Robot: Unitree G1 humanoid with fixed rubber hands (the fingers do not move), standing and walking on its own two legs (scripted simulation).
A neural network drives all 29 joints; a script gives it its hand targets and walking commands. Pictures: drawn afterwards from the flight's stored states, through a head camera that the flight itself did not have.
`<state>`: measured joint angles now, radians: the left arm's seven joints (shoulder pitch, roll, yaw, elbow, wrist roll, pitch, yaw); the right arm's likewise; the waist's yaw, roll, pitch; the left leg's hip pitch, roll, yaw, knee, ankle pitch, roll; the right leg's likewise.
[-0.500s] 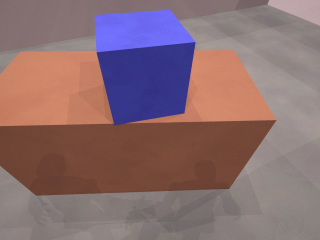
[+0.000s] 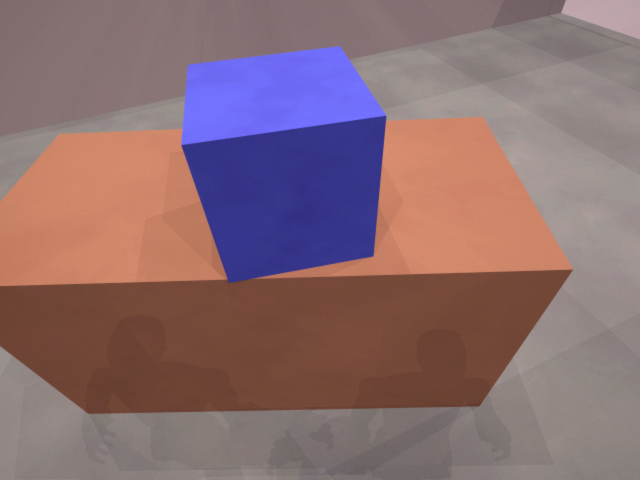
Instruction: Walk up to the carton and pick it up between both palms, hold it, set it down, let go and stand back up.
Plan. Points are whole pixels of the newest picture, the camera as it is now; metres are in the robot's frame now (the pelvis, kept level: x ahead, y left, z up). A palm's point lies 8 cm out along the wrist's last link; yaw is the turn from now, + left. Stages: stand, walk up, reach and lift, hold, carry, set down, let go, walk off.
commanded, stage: walk up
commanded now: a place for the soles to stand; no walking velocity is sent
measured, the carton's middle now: (284, 164) +0.64 +0.10 +0.06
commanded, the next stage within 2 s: none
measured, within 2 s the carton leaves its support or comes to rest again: neither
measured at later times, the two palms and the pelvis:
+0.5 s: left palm out of the picture +0.11 +0.42 -0.12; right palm (482, 468) +0.19 -0.19 -0.10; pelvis +0.11 +0.11 +0.00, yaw +1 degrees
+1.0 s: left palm (52, 447) +0.19 +0.40 -0.10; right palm out of the picture +0.18 -0.21 -0.14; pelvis +0.15 +0.08 -0.01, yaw -2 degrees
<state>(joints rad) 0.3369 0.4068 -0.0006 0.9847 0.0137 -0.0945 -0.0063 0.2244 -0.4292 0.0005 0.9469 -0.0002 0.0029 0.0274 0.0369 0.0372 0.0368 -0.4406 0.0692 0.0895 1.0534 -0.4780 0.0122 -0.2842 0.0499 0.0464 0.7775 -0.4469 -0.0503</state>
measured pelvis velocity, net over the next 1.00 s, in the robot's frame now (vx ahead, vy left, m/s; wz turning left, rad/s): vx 0.15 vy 0.08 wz -0.03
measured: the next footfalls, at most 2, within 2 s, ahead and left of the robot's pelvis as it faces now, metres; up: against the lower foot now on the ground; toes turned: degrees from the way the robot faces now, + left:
left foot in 0.30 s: +0.18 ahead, +0.14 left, +0.00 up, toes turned +7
right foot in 0.96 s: +0.21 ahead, -0.01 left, +0.00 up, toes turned +3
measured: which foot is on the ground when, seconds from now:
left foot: up 0.00-0.28, down 0.30-1.00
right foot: down 0.00-0.30, up 0.32-0.94, down 0.96-1.00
